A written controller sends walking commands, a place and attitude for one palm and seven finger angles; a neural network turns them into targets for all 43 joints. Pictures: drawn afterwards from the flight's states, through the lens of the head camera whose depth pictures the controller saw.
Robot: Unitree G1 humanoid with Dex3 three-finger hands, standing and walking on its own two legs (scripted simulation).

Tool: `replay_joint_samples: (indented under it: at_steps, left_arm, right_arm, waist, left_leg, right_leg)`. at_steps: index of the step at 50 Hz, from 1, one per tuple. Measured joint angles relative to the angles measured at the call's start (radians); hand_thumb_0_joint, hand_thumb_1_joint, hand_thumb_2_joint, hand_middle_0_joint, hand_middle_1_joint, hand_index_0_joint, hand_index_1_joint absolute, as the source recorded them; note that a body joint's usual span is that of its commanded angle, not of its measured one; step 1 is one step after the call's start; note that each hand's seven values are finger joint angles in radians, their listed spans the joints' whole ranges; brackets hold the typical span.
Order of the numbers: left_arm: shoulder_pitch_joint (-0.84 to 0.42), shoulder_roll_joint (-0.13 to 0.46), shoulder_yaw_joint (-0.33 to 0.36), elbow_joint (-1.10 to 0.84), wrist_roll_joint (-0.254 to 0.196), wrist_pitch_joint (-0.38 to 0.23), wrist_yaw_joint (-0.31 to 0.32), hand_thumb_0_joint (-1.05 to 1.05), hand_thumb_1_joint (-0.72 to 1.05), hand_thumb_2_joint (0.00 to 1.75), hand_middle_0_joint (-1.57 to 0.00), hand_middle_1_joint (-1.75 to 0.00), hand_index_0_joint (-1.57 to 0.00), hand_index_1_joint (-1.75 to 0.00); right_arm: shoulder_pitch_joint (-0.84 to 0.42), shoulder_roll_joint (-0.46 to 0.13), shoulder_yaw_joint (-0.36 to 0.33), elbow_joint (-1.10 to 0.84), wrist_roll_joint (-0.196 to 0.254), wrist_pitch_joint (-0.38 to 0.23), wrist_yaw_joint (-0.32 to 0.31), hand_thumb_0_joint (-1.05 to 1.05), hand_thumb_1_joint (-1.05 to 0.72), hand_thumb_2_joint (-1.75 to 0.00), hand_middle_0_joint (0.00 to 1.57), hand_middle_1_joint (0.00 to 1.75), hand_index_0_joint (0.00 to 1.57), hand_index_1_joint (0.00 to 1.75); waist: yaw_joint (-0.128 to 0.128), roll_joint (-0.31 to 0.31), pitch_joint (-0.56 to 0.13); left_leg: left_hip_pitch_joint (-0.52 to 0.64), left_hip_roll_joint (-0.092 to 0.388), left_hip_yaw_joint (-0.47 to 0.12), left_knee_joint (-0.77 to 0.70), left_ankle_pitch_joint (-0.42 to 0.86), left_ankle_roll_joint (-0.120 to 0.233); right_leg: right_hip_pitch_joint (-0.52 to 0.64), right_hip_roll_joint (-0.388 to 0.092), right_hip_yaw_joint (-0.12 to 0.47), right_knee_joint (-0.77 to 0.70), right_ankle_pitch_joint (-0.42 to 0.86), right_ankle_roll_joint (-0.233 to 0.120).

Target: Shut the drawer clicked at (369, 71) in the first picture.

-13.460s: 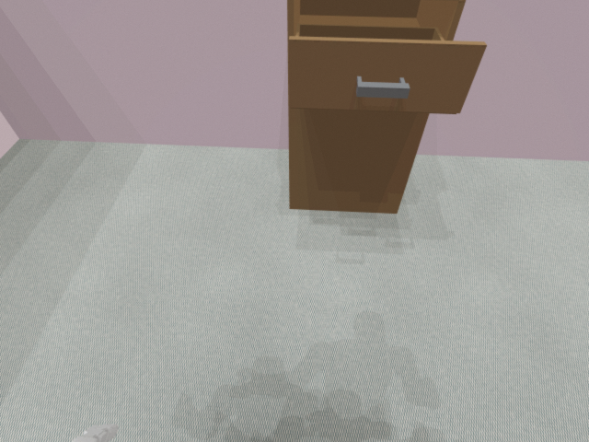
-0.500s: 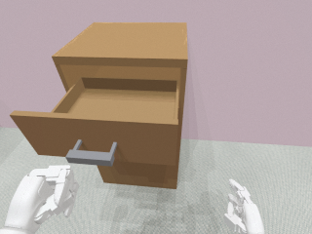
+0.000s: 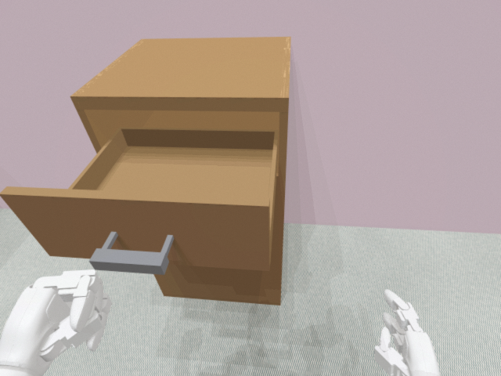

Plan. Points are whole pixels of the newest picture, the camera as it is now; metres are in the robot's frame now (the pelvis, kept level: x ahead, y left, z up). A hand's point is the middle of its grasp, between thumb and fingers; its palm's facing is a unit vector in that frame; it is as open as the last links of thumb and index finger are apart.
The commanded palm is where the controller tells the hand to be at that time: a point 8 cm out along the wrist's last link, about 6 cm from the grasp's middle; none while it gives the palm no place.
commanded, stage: bring the fist close to the handle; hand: left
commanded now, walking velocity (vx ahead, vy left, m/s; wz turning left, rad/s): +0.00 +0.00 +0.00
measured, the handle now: (135, 250) +0.30 +0.24 +0.05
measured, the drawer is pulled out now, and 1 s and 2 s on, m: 0.30 0.30 0.25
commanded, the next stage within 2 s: push the drawer shut in 1.28 s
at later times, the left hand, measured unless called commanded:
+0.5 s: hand (123, 312) +0.18 +0.20 +0.09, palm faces +0.04 -1.00 -0.07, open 3.3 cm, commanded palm +0.14 +0.25 +0.09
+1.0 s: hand (147, 301) +0.21 +0.19 +0.05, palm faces +0.01 -1.00 -0.06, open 3.3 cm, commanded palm +0.18 +0.25 +0.06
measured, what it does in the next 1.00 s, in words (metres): stands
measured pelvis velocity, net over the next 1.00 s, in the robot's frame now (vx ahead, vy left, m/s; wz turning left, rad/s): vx -0.01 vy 0.02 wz -0.01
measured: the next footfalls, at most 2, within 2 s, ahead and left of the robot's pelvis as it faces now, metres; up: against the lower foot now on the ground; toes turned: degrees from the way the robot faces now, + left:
none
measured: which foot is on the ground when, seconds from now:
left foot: down 0.00-1.00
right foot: down 0.00-1.00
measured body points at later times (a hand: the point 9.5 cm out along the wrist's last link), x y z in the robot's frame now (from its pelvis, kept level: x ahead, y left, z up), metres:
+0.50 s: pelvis +0.00 +0.01 -0.01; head +0.00 -0.01 +0.44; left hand +0.17 +0.25 +0.09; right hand +0.19 -0.22 -0.07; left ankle +0.03 +0.14 -0.72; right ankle -0.04 -0.09 -0.72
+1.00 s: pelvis -0.01 +0.02 -0.03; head +0.03 +0.01 +0.42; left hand +0.21 +0.24 +0.06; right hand +0.16 -0.22 -0.11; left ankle +0.03 +0.14 -0.72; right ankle -0.04 -0.09 -0.72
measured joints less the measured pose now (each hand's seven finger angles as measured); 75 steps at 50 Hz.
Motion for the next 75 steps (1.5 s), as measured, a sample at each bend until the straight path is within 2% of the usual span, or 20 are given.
replay_joint_samples:
  at_steps: [10, 21, 39, 48, 58, 70, 75]
  left_arm:
    - [-0.037, -0.034, -0.057, 0.065, 0.049, -0.051, 0.020, 0.02, 0.89, 0.90, -1.40, -1.60, -1.40, -1.60]
    - [-0.072, -0.050, -0.070, 0.145, 0.056, -0.103, 0.021, 0.02, 0.89, 0.90, -1.40, -1.60, -1.40, -1.60]
    - [-0.159, -0.064, -0.118, 0.254, 0.087, -0.207, 0.077, 0.02, 0.89, 0.90, -1.40, -1.60, -1.40, -1.60]
    - [-0.237, -0.070, -0.146, 0.315, 0.106, -0.229, 0.111, 0.02, 0.90, 0.90, -1.40, -1.60, -1.40, -1.60]
    - [-0.172, -0.073, -0.151, 0.264, 0.109, -0.229, 0.143, 0.02, 0.89, 0.90, -1.40, -1.60, -1.40, -1.60]
    - [-0.146, -0.063, -0.131, 0.259, 0.090, -0.252, 0.113, 0.02, 0.89, 0.90, -1.40, -1.60, -1.40, -1.60]
    - [-0.181, -0.052, -0.120, 0.294, 0.083, -0.252, 0.098, 0.02, 0.89, 0.90, -1.40, -1.60, -1.40, -1.60]
  right_arm:
    - [-0.016, 0.010, -0.004, -0.005, -0.021, 0.030, 0.014, 0.02, -0.91, -0.90, 0.20, 0.30, 0.20, 0.30]
    - [-0.009, 0.017, -0.013, -0.002, -0.033, 0.079, 0.027, 0.02, -0.91, -0.90, 0.20, 0.30, 0.20, 0.30]
    - [-0.007, 0.013, -0.025, -0.016, -0.048, 0.154, 0.040, 0.02, -0.91, -0.90, 0.20, 0.30, 0.20, 0.30]
    - [-0.004, 0.013, -0.021, -0.034, -0.054, 0.188, 0.046, 0.02, -0.91, -0.90, 0.20, 0.30, 0.20, 0.30]
    - [0.007, 0.020, -0.026, -0.058, -0.051, 0.231, 0.052, 0.02, -0.91, -0.90, 0.20, 0.30, 0.20, 0.30]
    - [-0.008, 0.014, -0.032, -0.063, -0.046, 0.243, 0.046, 0.02, -0.91, -0.90, 0.20, 0.30, 0.20, 0.30]
    - [-0.014, 0.007, -0.029, -0.063, -0.046, 0.244, 0.038, 0.02, -0.91, -0.90, 0.20, 0.30, 0.20, 0.30]
  waist:
    - [0.000, -0.016, 0.015]
    - [-0.024, -0.023, 0.012]
    - [-0.061, -0.032, 0.020]
    - [-0.071, -0.031, 0.017]
    - [-0.075, -0.027, 0.001]
    - [-0.068, -0.027, -0.008]
    - [-0.066, -0.025, -0.005]
  left_leg:
    - [-0.039, -0.011, -0.003, 0.022, -0.010, 0.004]
    - [-0.087, -0.018, 0.007, 0.050, -0.022, 0.014]
    - [-0.221, -0.023, 0.006, 0.151, -0.047, 0.026]
    - [-0.282, -0.022, 0.011, 0.196, -0.061, 0.028]
    - [-0.277, -0.018, 0.017, 0.198, -0.072, 0.025]
    - [-0.287, -0.015, 0.003, 0.211, -0.079, 0.016]
    - [-0.290, -0.014, -0.004, 0.213, -0.078, 0.013]
  right_leg:
    - [-0.039, -0.012, -0.003, 0.030, -0.017, 0.005]
    - [-0.092, -0.022, 0.007, 0.063, -0.028, 0.014]
    - [-0.223, -0.032, 0.008, 0.166, -0.056, 0.023]
    - [-0.288, -0.034, 0.015, 0.218, -0.072, 0.024]
    - [-0.288, -0.030, 0.022, 0.221, -0.081, 0.022]
    - [-0.292, -0.026, 0.008, 0.232, -0.093, 0.013]
    - [-0.292, -0.025, 0.002, 0.234, -0.095, 0.010]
